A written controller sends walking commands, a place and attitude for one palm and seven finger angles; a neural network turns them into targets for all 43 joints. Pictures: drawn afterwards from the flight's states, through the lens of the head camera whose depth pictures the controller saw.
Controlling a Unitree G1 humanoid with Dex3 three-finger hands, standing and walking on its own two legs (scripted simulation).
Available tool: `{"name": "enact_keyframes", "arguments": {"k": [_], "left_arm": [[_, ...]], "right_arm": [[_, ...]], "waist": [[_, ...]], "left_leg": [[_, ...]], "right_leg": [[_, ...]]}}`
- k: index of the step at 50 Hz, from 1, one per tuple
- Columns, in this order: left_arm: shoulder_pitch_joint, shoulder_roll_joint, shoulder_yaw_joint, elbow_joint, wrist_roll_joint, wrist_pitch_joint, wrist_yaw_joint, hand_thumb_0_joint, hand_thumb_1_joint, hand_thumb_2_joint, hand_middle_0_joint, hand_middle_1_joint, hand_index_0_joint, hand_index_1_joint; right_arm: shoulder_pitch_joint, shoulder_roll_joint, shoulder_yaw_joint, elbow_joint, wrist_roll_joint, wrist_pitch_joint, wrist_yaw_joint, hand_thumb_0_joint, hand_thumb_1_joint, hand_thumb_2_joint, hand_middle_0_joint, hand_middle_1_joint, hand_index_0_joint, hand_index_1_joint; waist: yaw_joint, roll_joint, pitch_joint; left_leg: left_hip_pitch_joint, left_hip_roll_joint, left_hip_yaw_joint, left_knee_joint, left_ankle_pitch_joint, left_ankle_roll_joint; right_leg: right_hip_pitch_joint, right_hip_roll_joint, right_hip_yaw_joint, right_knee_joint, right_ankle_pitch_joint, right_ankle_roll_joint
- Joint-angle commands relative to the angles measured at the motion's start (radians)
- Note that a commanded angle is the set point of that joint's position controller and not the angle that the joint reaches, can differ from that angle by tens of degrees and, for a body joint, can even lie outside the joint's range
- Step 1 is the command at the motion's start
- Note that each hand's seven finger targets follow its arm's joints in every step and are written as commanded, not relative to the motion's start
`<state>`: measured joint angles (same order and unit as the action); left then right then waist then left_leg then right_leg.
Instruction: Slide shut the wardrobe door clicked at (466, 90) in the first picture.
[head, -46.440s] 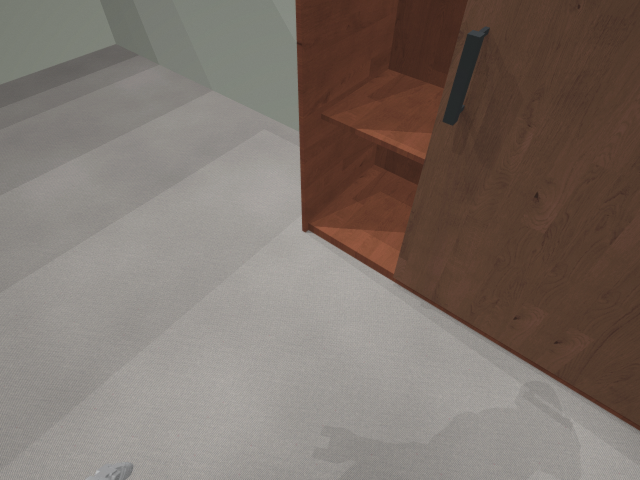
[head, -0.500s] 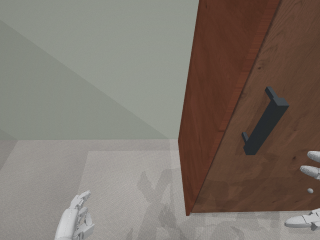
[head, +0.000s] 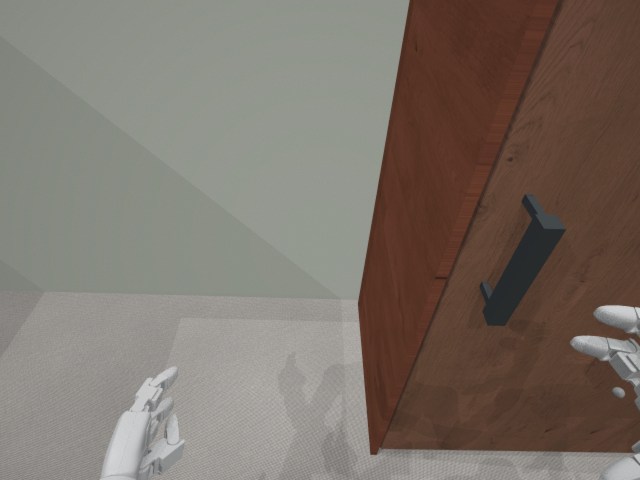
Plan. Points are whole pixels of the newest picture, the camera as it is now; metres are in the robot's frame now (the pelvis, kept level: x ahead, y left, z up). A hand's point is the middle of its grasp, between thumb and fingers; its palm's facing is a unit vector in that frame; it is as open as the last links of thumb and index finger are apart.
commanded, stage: draw the hand back to the body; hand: right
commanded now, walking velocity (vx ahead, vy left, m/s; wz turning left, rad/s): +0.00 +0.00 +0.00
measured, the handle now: (511, 263) +0.37 -0.25 +0.11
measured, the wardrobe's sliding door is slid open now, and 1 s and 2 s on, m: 0.00 0.00 0.00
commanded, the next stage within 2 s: step back with the hand held close in 1.18 s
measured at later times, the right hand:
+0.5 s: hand (625, 361) +0.20 -0.28 +0.15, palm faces +0.47 +0.80 -0.37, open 11.8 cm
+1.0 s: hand (597, 330) +0.22 -0.25 +0.18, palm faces +0.45 +0.81 -0.37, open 7.6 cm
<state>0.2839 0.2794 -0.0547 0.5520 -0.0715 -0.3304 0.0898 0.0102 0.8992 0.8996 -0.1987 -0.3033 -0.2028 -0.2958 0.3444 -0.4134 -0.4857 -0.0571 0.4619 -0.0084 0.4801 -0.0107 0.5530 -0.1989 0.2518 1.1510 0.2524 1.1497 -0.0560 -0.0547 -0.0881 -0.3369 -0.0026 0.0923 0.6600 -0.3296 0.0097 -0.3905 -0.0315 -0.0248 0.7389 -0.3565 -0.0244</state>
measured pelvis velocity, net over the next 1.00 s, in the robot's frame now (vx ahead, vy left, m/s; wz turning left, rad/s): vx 0.03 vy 0.01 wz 0.01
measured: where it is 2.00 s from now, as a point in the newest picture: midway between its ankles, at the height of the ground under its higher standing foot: outside the picture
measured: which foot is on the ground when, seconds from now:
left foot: down 0.00-1.00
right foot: down 0.00-1.00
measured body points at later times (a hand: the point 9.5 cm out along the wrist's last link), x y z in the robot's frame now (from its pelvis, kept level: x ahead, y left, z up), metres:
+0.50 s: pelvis +0.01 -0.01 +0.02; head -0.01 +0.01 +0.47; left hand +0.19 +0.20 -0.06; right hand +0.17 -0.32 +0.17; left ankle +0.01 +0.12 -0.72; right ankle +0.02 -0.10 -0.72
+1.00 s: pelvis +0.03 +0.01 +0.02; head +0.00 +0.03 +0.47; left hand +0.22 +0.23 -0.05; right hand +0.19 -0.29 +0.20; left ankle +0.01 +0.12 -0.72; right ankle +0.02 -0.10 -0.72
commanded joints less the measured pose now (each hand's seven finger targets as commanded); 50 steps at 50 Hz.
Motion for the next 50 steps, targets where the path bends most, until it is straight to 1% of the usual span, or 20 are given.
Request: {"name": "enact_keyframes", "arguments": {"k": [1, 5, 6, 7, 9, 11, 13, 14, 17, 21, 25, 28, 31, 33, 37, 40, 44, 46, 49, 50], "left_arm": [[-0.125, 0.122, 0.051, -0.157, 0.002, -0.069, 0.02, 0.0, 0.9, 0.9, -0.2, -0.3, -0.2, -0.3], [-0.131, 0.112, 0.04, -0.138, 0.005, -0.081, 0.032, 0.0, 0.9, 0.9, -0.2, -0.3, -0.2, -0.3], [-0.155, 0.094, 0.051, -0.117, 0.044, -0.055, 0.026, 0.0, 0.9, 0.9, -0.2, -0.3, -0.2, -0.3], [-0.161, 0.082, 0.046, -0.116, 0.05, -0.052, 0.026, 0.0, 0.9, 0.9, -0.2, -0.3, -0.2, -0.3], [-0.154, 0.07, 0.043, -0.099, 0.05, -0.035, 0.025, 0.0, 0.9, 0.9, -0.2, -0.3, -0.2, -0.3], [-0.161, 0.076, 0.046, -0.088, 0.058, -0.012, 0.022, 0.0, 0.9, 0.9, -0.2, -0.3, -0.2, -0.3], [-0.159, 0.079, 0.049, -0.072, 0.065, 0.004, 0.02, 0.0, 0.9, 0.9, -0.2, -0.3, -0.2, -0.3], [-0.162, 0.077, 0.053, -0.074, 0.065, 0.013, 0.018, 0.0, 0.9, 0.9, -0.2, -0.3, -0.2, -0.3], [-0.17, 0.072, 0.055, -0.063, 0.069, 0.038, 0.016, 0.0, 0.9, 0.9, -0.2, -0.3, -0.2, -0.3], [-0.179, 0.067, 0.058, -0.054, 0.075, 0.061, 0.014, 0.0, 0.9, 0.9, -0.2, -0.3, -0.2, -0.3], [-0.183, 0.063, 0.062, -0.054, 0.078, 0.075, 0.004, 0.0, 0.9, 0.9, -0.2, -0.3, -0.2, -0.3], [-0.184, 0.064, 0.069, -0.055, 0.079, 0.091, -0.002, 0.0, 0.9, 0.9, -0.2, -0.3, -0.2, -0.3], [-0.187, 0.058, 0.071, -0.06, 0.079, 0.103, -0.006, 0.0, 0.9, 0.9, -0.2, -0.3, -0.2, -0.3], [-0.191, 0.056, 0.072, -0.061, 0.077, 0.112, -0.006, 0.0, 0.9, 0.9, -0.2, -0.3, -0.2, -0.3], [-0.195, 0.052, 0.072, -0.068, 0.079, 0.122, -0.007, 0.0, 0.9, 0.9, -0.2, -0.3, -0.2, -0.3], [-0.199, 0.048, 0.073, -0.072, 0.079, 0.129, -0.008, 0.0, 0.9, 0.9, -0.2, -0.3, -0.2, -0.3], [-0.202, 0.047, 0.074, -0.075, 0.077, 0.148, -0.009, 0.0, 0.9, 0.9, -0.2, -0.3, -0.2, -0.3], [-0.206, 0.045, 0.076, -0.077, 0.078, 0.15, -0.007, 0.0, 0.9, 0.9, -0.2, -0.3, -0.2, -0.3], [-0.211, 0.042, 0.072, -0.076, 0.08, 0.151, -0.004, 0.0, 0.9, 0.9, -0.2, -0.3, -0.2, -0.3], [-0.213, 0.04, 0.072, -0.078, 0.08, 0.153, -0.004, 0.0, 0.9, 0.9, -0.2, -0.3, -0.2, -0.3]], "right_arm": [[-0.163, -0.222, -0.085, -0.267, -0.01, -0.053, -0.039, 0.0, 0.514, -0.218, 0.249, 1.129, 0.249, 1.129], [-0.229, -0.235, -0.07, -0.324, -0.033, -0.069, -0.059, 0.0, 0.369, -0.287, 0.244, 1.044, 0.244, 1.044], [-0.293, -0.37, -0.125, -0.391, -0.228, -0.096, -0.29, 0.0, 0.332, -0.305, 0.242, 1.023, 0.242, 1.023], [-0.199, -0.194, -0.02, -0.355, -0.24, -0.087, -0.384, 0.0, 0.296, -0.322, 0.241, 1.001, 0.241, 1.001], [-0.067, -0.116, 0.048, -0.39, -0.296, -0.089, -0.489, 0.0, 0.224, -0.357, 0.239, 0.959, 0.239, 0.959], [-0.069, -0.127, 0.058, -0.452, -0.335, -0.098, -0.549, 0.0, 0.151, -0.393, 0.236, 0.916, 0.236, 0.916], [-0.026, -0.133, 0.049, -0.426, -0.359, -0.101, -0.587, 0.0, 0.079, -0.428, 0.234, 0.874, 0.234, 0.874], [-0.031, -0.123, 0.059, -0.444, -0.368, -0.106, -0.596, 0.0, 0.043, -0.445, 0.232, 0.853, 0.232, 0.853], [-0.052, -0.126, 0.058, -0.467, -0.39, -0.108, -0.613, 0.0, -0.066, -0.497, 0.229, 0.789, 0.229, 0.789], [-0.035, -0.126, 0.048, -0.46, -0.399, -0.11, -0.62, 0.0, -0.211, -0.567, 0.224, 0.704, 0.224, 0.704], [-0.012, -0.117, 0.056, -0.5, -0.402, -0.112, -0.617, 0.0, -0.356, -0.637, 0.219, 0.619, 0.219, 0.619], [0.035, -0.119, 0.044, -0.489, -0.4, -0.107, -0.612, 0.0, -0.465, -0.69, 0.215, 0.555, 0.215, 0.555], [0.018, -0.12, 0.041, -0.519, -0.402, -0.11, -0.611, 0.0, -0.574, -0.743, 0.211, 0.491, 0.211, 0.491], [0.022, -0.12, 0.042, -0.515, -0.4, -0.106, -0.608, 0.0, -0.646, -0.777, 0.209, 0.449, 0.209, 0.449], [0.001, -0.119, 0.038, -0.546, -0.4, -0.114, -0.608, 0.0, -0.791, -0.848, 0.204, 0.364, 0.204, 0.364], [-0.008, -0.113, 0.046, -0.567, -0.398, -0.115, -0.605, 0.0, -0.9, -0.9, 0.2, 0.3, 0.2, 0.3], [0.016, -0.104, 0.048, -0.523, -0.391, -0.103, -0.596, 0.0, -0.9, -0.9, 0.2, 0.3, 0.2, 0.3], [-0.001, -0.118, 0.037, -0.549, -0.395, -0.108, -0.598, 0.0, -0.9, -0.9, 0.2, 0.3, 0.2, 0.3], [-0.004, -0.115, 0.043, -0.53, -0.392, -0.105, -0.597, 0.0, -0.9, -0.9, 0.2, 0.3, 0.2, 0.3], [0.003, -0.111, 0.046, -0.531, -0.393, -0.104, -0.597, 0.0, -0.9, -0.9, 0.2, 0.3, 0.2, 0.3]], "waist": [[-0.007, -0.023, -0.008], [-0.002, -0.08, -0.011], [-0.045, -0.07, 0.037], [-0.015, -0.074, 0.077], [-0.017, -0.087, 0.091], [-0.017, -0.108, 0.052], [-0.02, -0.035, 0.062], [-0.015, 0.007, 0.048], [-0.016, -0.045, 0.031], [-0.022, 0.001, 0.028], [-0.026, -0.03, 0.009], [-0.032, 0.013, 0.01], [-0.03, -0.014, 0.013], [-0.029, 0.013, 0.031], [-0.029, -0.02, 0.018], [-0.027, -0.001, 0.011], [-0.025, 0.03, 0.043], [-0.027, -0.006, 0.016], [-0.025, 0.025, 0.043], [-0.027, 0.005, 0.041]], "left_leg": [[-0.023, -0.014, -0.062, -0.146, 0.001, 0.01], [-0.004, -0.013, -0.053, -0.157, -0.008, 0.015], [0.023, -0.006, -0.092, -0.215, -0.046, 0.022], [0.015, 0.009, -0.079, -0.223, -0.067, 0.021], [0.045, 0.014, -0.066, -0.211, -0.046, 0.02], [0.095, 0.018, -0.067, -0.207, -0.01, 0.019], [0.127, 0.016, -0.063, -0.222, 0.015, 0.019], [0.14, 0.016, -0.06, -0.224, 0.03, 0.016], [0.163, 0.018, -0.063, -0.24, 0.078, 0.016], [0.197, 0.019, -0.055, -0.259, 0.135, 0.015], [0.226, 0.021, -0.055, -0.267, 0.21, 0.014], [0.249, 0.019, -0.055, -0.273, 0.269, 0.012], [0.247, 0.021, -0.056, -0.276, 0.283, 0.009], [0.245, 0.017, -0.055, -0.286, 0.287, 0.008], [0.252, 0.021, -0.059, -0.289, 0.305, 0.007], [0.259, 0.02, -0.06, -0.292, 0.32, 0.005], [0.25, 0.021, -0.062, -0.303, 0.318, 0.002], [0.254, 0.021, -0.067, -0.304, 0.322, 0.002], [0.246, 0.022, -0.066, -0.315, 0.305, 0.0], [0.242, 0.022, -0.069, -0.32, 0.299, 0.0]], "right_leg": [[0.041, 0.021, 0.082, -0.163, 0.084, 0.002], [0.075, 0.022, 0.094, -0.194, 0.056, 0.005], [0.028, 0.025, 0.096, -0.241, -0.012, 0.013], [0.032, 0.027, 0.092, -0.266, -0.069, 0.021], [0.063, 0.01, 0.102, -0.311, -0.109, 0.02], [0.088, 0.007, 0.104, -0.343, -0.102, 0.018], [0.088, 0.002, 0.1, -0.356, -0.059, 0.015], [0.106, -0.003, 0.1, -0.364, -0.025, 0.013], [0.159, 0.001, 0.081, -0.369, 0.061, 0.014], [0.201, 0.002, 0.066, -0.374, 0.173, 0.014], [0.245, 0.003, 0.052, -0.367, 0.293, 0.019], [0.249, 0.004, 0.038, -0.358, 0.367, 0.019], [0.266, 0.003, 0.03, -0.36, 0.388, 0.02], [0.265, 0.004, 0.027, -0.36, 0.384, 0.018], [0.285, 0.009, 0.019, -0.359, 0.392, 0.012], [0.293, 0.01, 0.016, -0.357, 0.394, 0.008], [0.283, 0.009, 0.007, -0.361, 0.373, 0.005], [0.3, 0.012, 0.002, -0.357, 0.373, 0.002], [0.29, 0.013, 0.002, -0.359, 0.344, -0.001], [0.299, 0.014, -0.001, -0.36, 0.339, -0.003]]}}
